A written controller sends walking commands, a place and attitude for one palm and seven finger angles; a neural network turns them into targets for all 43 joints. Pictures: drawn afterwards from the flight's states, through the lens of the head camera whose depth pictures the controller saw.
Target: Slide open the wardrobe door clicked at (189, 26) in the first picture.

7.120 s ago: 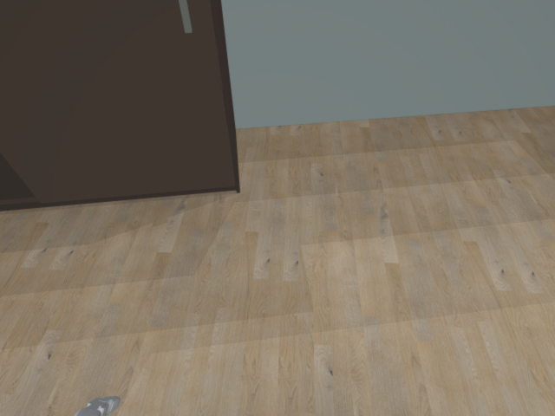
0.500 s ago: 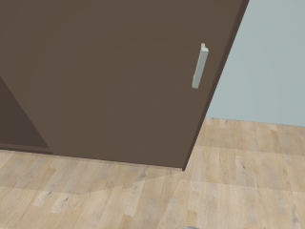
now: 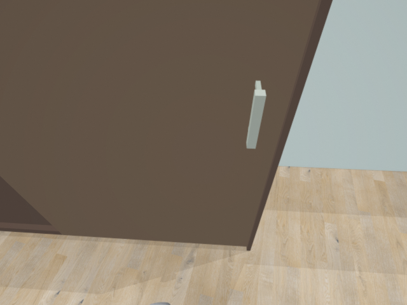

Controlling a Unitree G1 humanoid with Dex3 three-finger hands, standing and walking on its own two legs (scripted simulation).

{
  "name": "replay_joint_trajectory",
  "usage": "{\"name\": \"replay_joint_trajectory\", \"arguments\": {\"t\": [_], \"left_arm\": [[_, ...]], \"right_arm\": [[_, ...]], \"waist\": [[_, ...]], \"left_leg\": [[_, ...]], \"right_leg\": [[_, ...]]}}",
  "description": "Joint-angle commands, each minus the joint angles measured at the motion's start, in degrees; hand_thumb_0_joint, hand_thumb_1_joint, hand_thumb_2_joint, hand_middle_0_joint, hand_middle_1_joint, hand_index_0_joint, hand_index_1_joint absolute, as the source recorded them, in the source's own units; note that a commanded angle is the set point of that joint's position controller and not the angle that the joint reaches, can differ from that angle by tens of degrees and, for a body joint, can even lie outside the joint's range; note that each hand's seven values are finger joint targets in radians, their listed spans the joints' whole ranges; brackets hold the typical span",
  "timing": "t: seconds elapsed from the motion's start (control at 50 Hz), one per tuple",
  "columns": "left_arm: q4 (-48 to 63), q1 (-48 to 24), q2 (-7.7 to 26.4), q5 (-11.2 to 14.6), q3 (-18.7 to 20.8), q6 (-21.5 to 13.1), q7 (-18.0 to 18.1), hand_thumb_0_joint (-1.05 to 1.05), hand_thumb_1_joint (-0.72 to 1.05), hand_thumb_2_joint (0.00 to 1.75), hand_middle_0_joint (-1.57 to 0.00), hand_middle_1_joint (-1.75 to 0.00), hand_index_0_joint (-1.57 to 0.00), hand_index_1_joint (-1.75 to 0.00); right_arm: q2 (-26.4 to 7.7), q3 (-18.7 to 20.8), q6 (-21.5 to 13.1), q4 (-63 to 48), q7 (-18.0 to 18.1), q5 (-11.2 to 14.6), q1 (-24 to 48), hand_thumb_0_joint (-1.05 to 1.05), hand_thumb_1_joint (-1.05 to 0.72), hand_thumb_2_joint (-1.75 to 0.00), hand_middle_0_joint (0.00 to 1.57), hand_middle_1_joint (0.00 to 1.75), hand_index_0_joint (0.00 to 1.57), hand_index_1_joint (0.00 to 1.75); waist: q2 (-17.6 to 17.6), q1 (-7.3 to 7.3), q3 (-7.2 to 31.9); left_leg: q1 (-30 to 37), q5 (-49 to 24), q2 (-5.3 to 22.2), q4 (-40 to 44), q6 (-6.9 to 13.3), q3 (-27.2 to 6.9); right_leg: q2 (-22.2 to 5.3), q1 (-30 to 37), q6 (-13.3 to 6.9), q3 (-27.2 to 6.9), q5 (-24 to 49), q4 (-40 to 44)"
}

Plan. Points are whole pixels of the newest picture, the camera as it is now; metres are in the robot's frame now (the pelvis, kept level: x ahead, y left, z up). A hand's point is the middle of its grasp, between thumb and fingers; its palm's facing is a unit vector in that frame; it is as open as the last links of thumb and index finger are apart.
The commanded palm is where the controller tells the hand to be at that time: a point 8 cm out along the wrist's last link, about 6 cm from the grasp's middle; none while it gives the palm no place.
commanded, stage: come to a stop and stand still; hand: right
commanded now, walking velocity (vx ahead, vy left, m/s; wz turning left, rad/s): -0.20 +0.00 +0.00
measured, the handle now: (254, 115) +0.49 -0.09 +0.12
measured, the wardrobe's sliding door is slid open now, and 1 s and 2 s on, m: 0.00 0.00 0.00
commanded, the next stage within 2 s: look again from close up in 1.72 s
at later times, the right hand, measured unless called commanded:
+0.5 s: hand out of the picture +0.06 -0.19 -0.18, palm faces +0.01 +0.98 -0.21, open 7.4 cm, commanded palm none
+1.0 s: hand out of the picture +0.01 -0.19 -0.16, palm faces -0.02 +0.97 -0.23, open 7.4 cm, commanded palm none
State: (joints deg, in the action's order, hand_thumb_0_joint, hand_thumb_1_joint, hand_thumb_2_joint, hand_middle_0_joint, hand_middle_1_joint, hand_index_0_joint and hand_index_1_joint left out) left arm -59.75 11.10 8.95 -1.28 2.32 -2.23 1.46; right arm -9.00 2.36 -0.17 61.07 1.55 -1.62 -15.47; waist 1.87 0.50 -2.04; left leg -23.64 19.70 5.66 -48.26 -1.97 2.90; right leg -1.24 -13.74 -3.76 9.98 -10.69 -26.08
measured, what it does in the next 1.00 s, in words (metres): steps on the spot: left foot, then right foot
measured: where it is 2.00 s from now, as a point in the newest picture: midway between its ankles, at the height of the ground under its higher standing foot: outside the picture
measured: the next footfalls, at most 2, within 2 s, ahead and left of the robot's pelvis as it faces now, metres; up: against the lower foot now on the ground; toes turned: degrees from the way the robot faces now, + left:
left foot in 0.12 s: +0.08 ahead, +0.13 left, +0.00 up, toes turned +3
right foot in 0.40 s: +0.03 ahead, -0.09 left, +0.00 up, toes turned -4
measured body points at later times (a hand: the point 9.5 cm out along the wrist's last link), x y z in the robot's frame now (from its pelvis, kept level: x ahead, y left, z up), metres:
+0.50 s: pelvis +0.00 +0.00 -0.01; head +0.01 -0.01 +0.44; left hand +0.02 +0.23 -0.16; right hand +0.06 -0.24 -0.17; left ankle +0.06 +0.15 -0.73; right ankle -0.01 -0.09 -0.74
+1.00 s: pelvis +0.01 -0.01 +0.00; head +0.02 +0.02 +0.45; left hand +0.02 +0.22 -0.17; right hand +0.02 -0.24 -0.14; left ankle +0.04 +0.13 -0.74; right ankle -0.01 -0.09 -0.74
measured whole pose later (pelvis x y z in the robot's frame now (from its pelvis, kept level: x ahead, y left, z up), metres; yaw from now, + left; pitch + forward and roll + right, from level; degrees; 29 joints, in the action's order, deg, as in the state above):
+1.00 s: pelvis +0.01 -0.01 +0.00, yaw +1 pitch -1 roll -1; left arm -59.3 17.4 11.1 -1.0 -0.8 -1.2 0.8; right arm -8.5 -1.3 -0.2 62.0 1.1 -1.0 -16.7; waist -2.8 0.1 -2.0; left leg -15.1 12.0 3.6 -27.7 -1.5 0.7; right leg 2.4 -8.1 -3.2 7.0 -15.0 -23.4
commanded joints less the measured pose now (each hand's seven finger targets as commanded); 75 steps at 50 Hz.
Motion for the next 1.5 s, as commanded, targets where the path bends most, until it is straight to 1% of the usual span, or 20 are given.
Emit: {"name": "replay_joint_trajectory", "arguments": {"t": [0.0, 0.06, 0.1, 0.14, 0.18, 0.22, 0.28, 0.34, 0.36, 0.38, 0.4, 0.42, 0.44, 0.46, 0.52, 0.56, 0.64, 0.72, 1.06, 1.48], "left_arm": [[1.2, 1.4, 6.4, 0.1, 1.2, 0.9, 0.5, 0.00, 0.90, 0.90, -0.20, -0.30, -0.20, -0.30], [1.2, 1.7, 6.1, 0.5, 1.6, 1.7, 0.2, 0.00, 0.90, 0.90, -0.20, -0.30, -0.20, -0.30], [1.7, 3.8, 3.5, 0.9, 1.5, 2.3, -0.4, 0.00, 0.90, 0.90, -0.20, -0.30, -0.20, -0.30], [1.6, 5.5, 2.6, 0.7, 1.5, 3.9, -0.5, 0.00, 0.90, 0.90, -0.20, -0.30, -0.20, -0.30], [1.6, 5.6, 3.2, 0.6, 1.9, 4.4, -0.4, 0.00, 0.90, 0.90, -0.20, -0.30, -0.20, -0.30], [1.7, 6.2, 3.0, 0.7, 1.8, 4.4, -0.3, 0.00, 0.90, 0.90, -0.20, -0.30, -0.20, -0.30], [2.3, 6.0, 3.0, 0.8, 1.6, 4.1, -0.3, 0.00, 0.90, 0.90, -0.20, -0.30, -0.20, -0.30], [1.0, 10.5, 2.5, 0.9, 1.2, 3.3, -0.2, 0.00, 0.90, 0.90, -0.20, -0.30, -0.20, -0.30], [0.4, 11.5, 3.2, 0.7, 1.1, 2.9, -0.2, 0.00, 0.90, 0.90, -0.20, -0.30, -0.20, -0.30], [5.1, 7.2, 8.1, 0.9, 1.9, 1.6, -0.3, 0.00, 0.90, 0.90, -0.20, -0.30, -0.20, -0.30], [7.8, 6.7, 6.8, 0.4, 1.3, 1.5, -0.6, 0.00, 0.90, 0.90, -0.20, -0.30, -0.20, -0.30], [9.4, 3.4, 7.1, 0.2, 0.8, 1.7, -0.9, 0.00, 0.90, 0.90, -0.20, -0.30, -0.20, -0.30], [10.7, 2.5, 7.8, 0.2, 0.8, 1.9, -0.6, 0.00, 0.90, 0.90, -0.20, -0.30, -0.20, -0.30], [11.3, 2.3, 7.7, -0.1, 0.5, 1.8, -0.3, 0.00, 0.90, 0.90, -0.20, -0.30, -0.20, -0.30], [11.2, 4.7, 8.0, 0.3, -0.1, 1.4, 0.2, 0.00, 0.90, 0.90, -0.20, -0.30, -0.20, -0.30], [10.6, 5.7, 6.8, 0.4, -0.6, 0.8, 0.2, 0.00, 0.90, 0.90, -0.20, -0.30, -0.20, -0.30], [9.3, 7.1, 8.6, 0.4, -0.4, 1.2, -0.3, 0.00, 0.90, 0.90, -0.20, -0.30, -0.20, -0.30], [7.8, 6.9, 8.7, 0.3, -0.9, 0.8, -0.4, 0.00, 0.90, 0.90, -0.20, -0.30, -0.20, -0.30], [-0.1, 9.8, 5.9, 0.5, -2.3, -0.2, 0.2, 0.00, 0.90, 0.90, -0.20, -0.30, -0.20, -0.30], [-3.3, 10.1, 5.0, 0.5, -2.2, 0.2, 0.7, 0.00, 0.90, 0.90, -0.20, -0.30, -0.20, -0.30]], "right_arm": [[-0.4, -0.3, 1.2, -0.4, 0.2, 0.2, -6.4, 0.00, -0.90, -0.90, 0.20, 0.30, 0.20, 0.30], [-4.1, 0.4, 0.7, -1.1, 0.4, 0.0, -6.5, 0.00, -0.90, -0.90, 0.20, 0.30, 0.20, 0.30], [-8.7, 0.8, 0.2, -2.9, 0.7, -0.1, -3.7, 0.00, -0.90, -0.90, 0.20, 0.30, 0.20, 0.30], [-11.8, 1.6, 0.0, -4.5, 0.4, 0.2, -0.5, 0.00, -0.90, -0.90, 0.20, 0.30, 0.20, 0.30], [-10.9, 1.8, 0.2, -4.9, 0.8, 0.1, 1.5, 0.00, -0.90, -0.90, 0.20, 0.30, 0.20, 0.30], [-10.9, 2.3, 0.4, -5.5, 1.0, -0.1, 2.4, 0.00, -0.90, -0.90, 0.20, 0.30, 0.20, 0.30], [-11.2, 2.8, 0.7, -5.6, 1.3, -0.2, 2.1, 0.00, -0.90, -0.90, 0.20, 0.30, 0.20, 0.30], [-10.7, 2.8, 1.1, -5.7, 1.2, 0.3, 4.0, 0.00, -0.90, -0.90, 0.20, 0.30, 0.20, 0.30], [-8.8, 2.4, 1.4, -5.8, 1.0, 0.7, 4.3, 0.00, -0.90, -0.90, 0.20, 0.30, 0.20, 0.30], [-8.4, 0.9, 0.2, -5.3, 3.3, 1.2, 0.4, 0.00, -0.90, -0.90, 0.20, 0.30, 0.20, 0.30], [-8.6, 0.6, 0.6, -7.5, 2.9, 1.0, 0.5, 0.00, -0.90, -0.90, 0.20, 0.30, 0.20, 0.30], [-8.0, 0.0, 1.8, -7.6, 2.0, 0.5, 1.6, 0.00, -0.90, -0.90, 0.20, 0.30, 0.20, 0.30], [-7.3, -0.4, 2.5, -7.7, 1.3, 0.0, 1.2, 0.00, -0.90, -0.90, 0.20, 0.30, 0.20, 0.30], [-7.2, -0.6, 2.3, -7.6, 0.9, -0.2, 1.1, 0.00, -0.90, -0.90, 0.20, 0.30, 0.20, 0.30], [-5.4, -1.0, 1.0, -6.6, 0.1, 0.3, -0.6, 0.00, -0.90, -0.90, 0.20, 0.30, 0.20, 0.30], [-6.0, -1.4, 0.2, -6.3, 0.0, 0.4, -0.9, 0.00, -0.90, -0.90, 0.20, 0.30, 0.20, 0.30], [-6.4, -1.7, 0.1, -5.7, 0.0, 0.3, -0.6, 0.00, -0.90, -0.90, 0.20, 0.30, 0.20, 0.30], [-6.5, -1.9, -0.1, -4.6, 0.0, 0.3, -2.1, 0.00, -0.90, -0.90, 0.20, 0.30, 0.20, 0.30], [-6.1, -2.1, -1.3, -0.1, 0.5, 0.9, -2.1, 0.00, -0.90, -0.90, 0.20, 0.30, 0.20, 0.30], [-6.9, -1.6, -1.9, 0.7, 0.6, 1.0, -0.8, 0.00, -0.90, -0.90, 0.20, 0.30, 0.20, 0.30]], "waist": [[-9.4, 0.58, 0.6], [-6.2, 1.71, -1.2], [1.0, -0.14, 0.1], [10.9, -0.72, 2.4], [10.4, -0.38, 2.0], [8.1, -0.04, 3.8], [8.5, 0.85, 5.4], [8.9, -1.22, 6.4], [4.1, -1.41, 6.0], [-7.6, -1.10, 10.4], [-13.4, -0.01, 10.3], [-21.0, 0.62, 2.9], [-22.5, 0.48, -2.8], [-18.5, 1.05, -5.0], [-5.8, 1.05, -2.3], [-6.6, 0.30, -2.4], [1.1, -0.91, -3.7], [-2.7, -0.67, -3.0], [-1.9, -0.53, -0.1], [-1.1, -0.62, 0.5]], "left_leg": [[7.9, -2.9, -1.0, 9.9, -0.7, 1.4], [12.7, -13.1, -0.6, 20.9, -0.2, 0.2], [11.4, -24.7, 7.3, 24.3, 3.8, -9.1], [7.1, -23.6, 13.9, 29.7, 9.8, -14.8], [7.7, -28.2, 14.7, 30.0, 12.7, -14.6], [11.7, -34.0, 13.9, 27.5, 13.0, -12.2], [15.4, -36.4, 13.6, 25.8, 12.5, -10.8], [11.2, -25.1, 10.5, 22.9, 8.8, -8.9], [7.0, -16.8, 7.0, 20.1, 6.3, -6.8], [16.0, -26.9, 4.1, 12.4, 4.7, -4.0], [14.1, -9.8, 2.6, 12.0, 4.8, -2.9], [8.3, 1.8, -0.8, 10.2, 3.6, 0.5], [5.8, 3.5, -2.9, 7.5, 2.9, 1.7], [4.5, 2.4, -3.4, 6.7, 2.9, 1.4], [6.8, -3.1, -2.7, 14.3, 3.4, -1.2], [7.5, -7.5, -1.2, 19.6, 4.5, -4.3], [5.8, -2.0, -1.2, 22.1, 4.2, -5.9], [6.9, -4.2, -1.0, 22.2, 4.1, -5.7], [12.1, -15.0, 1.2, 23.7, 4.3, -5.9], [15.5, -24.2, 1.8, 25.0, 5.2, -6.0]], "right_leg": [[-15.0, -2.4, -5.1, -10.5, 13.8, 8.8], [-11.5, -4.5, -1.2, -9.1, 10.2, 2.7], [-4.6, -5.2, 3.1, -5.3, -2.7, -3.4], [-0.6, -2.6, 4.8, -3.9, -13.6, -11.8], [-0.4, -4.5, 4.7, -6.6, -17.9, -20.4], [0.1, -6.8, 4.9, -8.1, -18.4, -23.5], [0.3, -6.9, 5.5, -8.0, -18.0, -18.6], [0.2, 2.6, 5.4, -6.3, -6.5, -1.4], [-1.4, 7.3, 4.6, -8.4, -2.0, 3.8], [-6.5, 2.3, 4.5, -6.4, 3.2, 1.2], [-7.2, -2.8, 2.9, -11.3, -2.2, 3.2], [-8.5, -6.9, 2.1, -16.3, -6.5, 9.3], [-9.8, -11.0, 1.0, -18.7, -10.3, 13.1], [-9.7, -11.0, -0.6, -17.9, -5.7, 11.2], [-9.0, -5.6, -1.2, -15.7, 0.6, 7.1], [-6.2, -3.4, -0.1, -14.4, 0.6, 6.6], [-5.8, -3.4, 0.5, -15.1, -14.3, 10.5], [-5.7, -2.4, 0.6, -14.8, -13.1, 12.5], [-4.9, 3.5, 1.4, -11.0, 4.5, 8.4], [-5.1, 5.2, 2.8, -9.5, 6.5, 6.9]]}}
